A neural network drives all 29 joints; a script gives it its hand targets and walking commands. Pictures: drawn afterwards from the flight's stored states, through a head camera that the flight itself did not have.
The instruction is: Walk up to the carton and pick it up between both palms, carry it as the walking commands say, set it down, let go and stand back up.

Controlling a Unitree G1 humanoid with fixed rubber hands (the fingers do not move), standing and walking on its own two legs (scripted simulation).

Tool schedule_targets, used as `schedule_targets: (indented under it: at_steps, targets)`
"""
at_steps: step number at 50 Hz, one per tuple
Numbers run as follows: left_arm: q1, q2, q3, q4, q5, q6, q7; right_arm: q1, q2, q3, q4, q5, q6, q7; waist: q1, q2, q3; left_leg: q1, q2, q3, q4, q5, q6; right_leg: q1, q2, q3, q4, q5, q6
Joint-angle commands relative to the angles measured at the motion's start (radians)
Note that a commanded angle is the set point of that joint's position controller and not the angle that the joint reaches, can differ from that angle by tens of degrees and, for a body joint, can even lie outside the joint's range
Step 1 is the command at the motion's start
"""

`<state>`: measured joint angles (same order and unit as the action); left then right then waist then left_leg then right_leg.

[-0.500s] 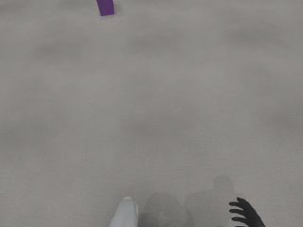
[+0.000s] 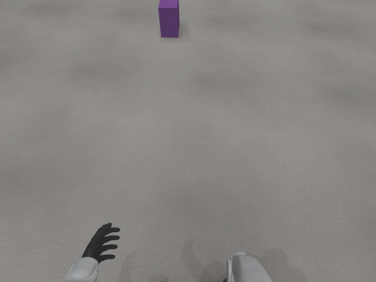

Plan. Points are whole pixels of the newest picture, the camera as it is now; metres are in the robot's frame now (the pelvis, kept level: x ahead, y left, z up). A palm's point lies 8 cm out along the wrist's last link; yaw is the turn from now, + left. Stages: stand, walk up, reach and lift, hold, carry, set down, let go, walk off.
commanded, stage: walk up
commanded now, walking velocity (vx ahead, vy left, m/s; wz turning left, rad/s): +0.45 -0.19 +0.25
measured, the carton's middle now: (169, 16) +2.43 +0.25 -0.61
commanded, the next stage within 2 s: none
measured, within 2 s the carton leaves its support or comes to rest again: neither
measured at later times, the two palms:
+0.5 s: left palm (106, 281) +0.13 +0.21 -0.10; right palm (286, 169) +0.40 -0.24 -0.09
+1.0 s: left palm (138, 131) +0.55 +0.20 -0.10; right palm (288, 143) +0.52 -0.29 -0.13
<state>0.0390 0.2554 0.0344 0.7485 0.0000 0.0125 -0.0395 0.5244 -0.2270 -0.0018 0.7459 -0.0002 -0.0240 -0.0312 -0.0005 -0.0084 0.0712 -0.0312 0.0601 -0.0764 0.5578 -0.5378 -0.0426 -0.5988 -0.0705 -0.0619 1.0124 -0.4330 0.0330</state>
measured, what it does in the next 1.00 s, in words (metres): walks ahead: right foot, then left foot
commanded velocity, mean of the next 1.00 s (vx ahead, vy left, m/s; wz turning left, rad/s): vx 0.50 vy -0.15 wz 0.05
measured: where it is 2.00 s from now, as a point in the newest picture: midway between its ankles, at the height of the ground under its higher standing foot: (192, 153)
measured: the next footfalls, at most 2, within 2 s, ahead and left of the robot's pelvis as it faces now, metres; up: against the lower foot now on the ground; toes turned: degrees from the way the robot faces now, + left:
right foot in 0.06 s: +0.20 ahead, -0.15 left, +0.00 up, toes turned -5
left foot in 0.56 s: +0.32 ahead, +0.14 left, +0.00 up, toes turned +6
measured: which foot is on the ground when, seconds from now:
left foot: down 0.00-0.08, up 0.10-0.54, down 0.56-0.92, up 0.94-1.00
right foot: up 0.00-0.04, down 0.06-0.56, up 0.58-0.90, down 0.92-1.00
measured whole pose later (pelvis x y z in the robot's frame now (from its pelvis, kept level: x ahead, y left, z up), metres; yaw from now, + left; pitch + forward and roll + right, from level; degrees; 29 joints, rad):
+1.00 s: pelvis +0.48 -0.05 +0.01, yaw +8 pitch +3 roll +1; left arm 0.18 0.20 0.02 0.85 0.00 -0.05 -0.05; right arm 0.39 -0.23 0.00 0.83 0.00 -0.02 0.00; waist 0.00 0.03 0.04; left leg -0.23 0.08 -0.03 0.96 -0.53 -0.06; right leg -0.40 -0.04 -0.09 0.68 -0.32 -0.02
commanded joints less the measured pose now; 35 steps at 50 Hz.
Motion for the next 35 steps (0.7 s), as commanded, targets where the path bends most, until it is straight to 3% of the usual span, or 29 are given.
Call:
schedule_targets:
  at_steps: [1,2,3,4,5,6,7,8,14,17,19,22,24,25,26,27,28,29,30,31,32,33,35]
  targets:
    - [0.58,0.253,0.07,0.114,0.036,-0.046,-0.005,-0.243,-0.119,-0.081,-0.109,-0.016,-0.048,0.015,0.225,-0.246,-0.261,-0.585,-0.089,-0.018,0.565,0.143,0.047,0.863,-0.235,0.245,-0.596,0.133,-0.088]
    - [0.613,0.307,0.075,0.117,0.034,-0.044,-0.002,-0.184,-0.098,-0.079,-0.119,0.001,-0.051,0.011,0.191,-0.399,-0.358,-0.64,-0.128,-0.037,0.844,-0.118,0.044,0.845,-0.395,0.554,-0.706,0.028,-0.157]
    - [0.52,0.29,0.066,0.102,0.031,-0.04,0.0,-0.174,-0.123,-0.079,-0.105,-0.01,-0.049,0.019,0.142,-0.288,-0.327,-0.671,-0.084,-0.086,0.919,-0.072,0.053,0.803,-0.381,0.598,-0.731,-0.2,-0.165]
    - [0.459,0.268,0.062,0.078,0.035,-0.041,0.006,-0.17,-0.124,-0.08,-0.079,-0.019,-0.048,0.03,0.113,-0.248,-0.282,-0.7,-0.065,-0.084,0.934,-0.006,0.044,0.761,-0.362,0.573,-0.76,-0.236,-0.14]
    - [0.39,0.208,0.057,0.087,0.038,-0.048,0.009,-0.175,-0.125,-0.083,-0.053,-0.033,-0.043,0.034,0.076,-0.16,-0.19,-0.677,-0.014,-0.072,0.882,0.1,0.038,0.626,-0.315,0.505,-0.748,-0.166,-0.138]
    - [0.359,0.181,0.059,0.066,0.036,-0.059,0.018,-0.181,-0.119,-0.081,-0.018,-0.03,-0.036,0.041,0.06,-0.152,-0.177,-0.657,0.014,-0.037,0.831,0.165,0.031,0.58,-0.303,0.394,-0.734,-0.051,-0.133]
    - [0.337,0.151,0.053,0.053,0.037,-0.066,0.021,-0.19,-0.104,-0.071,-0.022,-0.019,-0.029,0.046,0.05,-0.195,-0.172,-0.654,0.021,-0.013,0.789,0.171,0.031,0.573,-0.293,0.347,-0.735,0.041,-0.15]
    - [0.355,0.128,0.047,0.042,0.031,-0.071,0.019,-0.206,-0.106,-0.071,-0.029,-0.025,-0.024,0.048,0.042,-0.136,-0.176,-0.643,0.028,-0.01,0.769,0.184,0.028,0.556,-0.269,0.3,-0.739,0.06,-0.137]
    - [0.421,0.125,0.048,0.052,0.032,-0.084,0.023,-0.415,-0.058,-0.049,-0.049,-0.037,0.005,0.066,0.019,-0.113,-0.074,-0.631,0.045,0.062,0.523,0.237,0.019,0.407,-0.257,0.251,-0.851,0.007,-0.199]
    - [0.39,0.137,0.051,0.043,0.024,-0.069,0.018,-0.471,-0.051,-0.038,-0.028,-0.023,0.006,0.078,0.011,-0.116,-0.064,-0.504,0.023,0.145,0.331,0.27,0.01,0.36,-0.205,0.12,-0.857,0.039,-0.174]
    - [0.429,0.15,0.056,0.06,0.022,-0.067,0.021,-0.506,-0.043,-0.029,-0.008,-0.014,0.001,0.081,0.034,-0.151,-0.061,-0.486,0.007,0.176,0.235,0.28,0.01,0.415,-0.196,0.083,-0.827,0.059,-0.167]
    - [0.476,0.157,0.062,0.071,0.016,-0.058,0.018,-0.492,-0.041,-0.022,0.011,-0.009,-0.017,0.069,0.032,-0.148,-0.144,-0.429,-0.034,0.235,0.065,0.29,0.015,0.538,-0.175,0.02,-0.685,0.237,-0.148]
    - [0.454,0.141,0.056,0.072,0.011,-0.052,0.017,-0.333,-0.072,-0.034,0.068,-0.014,-0.033,0.052,-0.04,-0.072,-0.266,-0.185,-0.058,0.228,-0.062,0.334,0.037,0.495,-0.133,-0.046,-0.432,0.359,-0.109]
    - [0.434,0.125,0.05,0.054,0.002,-0.059,0.019,-0.184,-0.152,-0.06,0.101,-0.026,-0.04,0.039,-0.114,0.047,-0.364,0.044,0.052,0.072,-0.082,0.292,0.09,0.361,-0.092,-0.089,-0.187,0.373,-0.084]
    - [0.435,0.07,0.043,-0.002,-0.005,-0.072,0.012,-0.075,-0.266,-0.099,0.113,-0.038,-0.043,0.019,-0.164,0.321,-0.448,0.244,0.303,-0.389,-0.174,0.29,0.186,0.093,0.043,-0.083,0.081,0.05,-0.04]
    - [0.405,0.066,0.049,-0.048,0.01,-0.078,0.008,-0.003,-0.335,-0.115,0.116,-0.035,-0.041,0.013,-0.161,0.4,-0.424,0.333,0.395,-0.673,-0.232,0.386,0.262,-0.101,0.099,0.05,0.211,-0.176,-0.038]
    - [0.341,0.077,0.049,-0.058,0.025,-0.076,0.003,-0.011,-0.311,-0.109,0.117,-0.024,-0.042,0.009,-0.149,0.255,-0.335,0.333,0.398,-0.644,-0.207,0.529,0.274,-0.189,0.053,0.099,0.258,-0.136,-0.038]
    - [0.267,0.074,0.041,-0.046,0.03,-0.07,0.003,-0.033,-0.254,-0.091,0.124,-0.033,-0.043,0.006,-0.153,0.15,-0.262,0.281,0.336,-0.526,-0.168,0.59,0.267,-0.198,0.007,0.108,0.225,-0.071,-0.036]
    - [0.265,0.044,0.026,-0.031,0.027,-0.072,0.007,-0.064,-0.222,-0.088,0.134,-0.042,-0.043,0.005,-0.137,0.166,-0.22,0.25,0.317,-0.433,-0.152,0.634,0.241,-0.232,-0.002,0.072,0.173,-0.061,-0.033]
    - [0.248,0.038,0.021,-0.017,0.029,-0.068,0.005,-0.088,-0.214,-0.087,0.128,-0.047,-0.04,0.006,-0.131,0.202,-0.154,0.173,0.295,-0.394,-0.181,0.574,0.228,-0.222,-0.011,0.074,0.147,-0.06,-0.026]
    - [0.235,0.045,0.021,-0.003,0.027,-0.062,0.001,-0.107,-0.204,-0.078,0.132,-0.043,-0.043,0.009,-0.114,0.174,-0.088,0.065,0.284,-0.351,-0.225,0.59,0.206,-0.168,-0.021,0.081,0.126,-0.021,-0.018]
    - [0.224,0.034,0.017,-0.004,0.027,-0.052,-0.002,-0.129,-0.206,-0.077,0.123,-0.041,-0.045,0.013,-0.088,0.207,-0.032,-0.01,0.268,-0.307,-0.258,0.579,0.187,-0.117,-0.015,0.066,0.066,-0.012,-0.01]
    - [0.166,0.022,0.008,-0.015,0.029,-0.039,-0.012,-0.118,-0.196,-0.076,0.114,-0.045,-0.044,0.023,-0.084,0.25,0.002,-0.057,0.254,-0.257,-0.291,0.641,0.183,-0.056,0.003,0.036,-0.029,0.0,0.008]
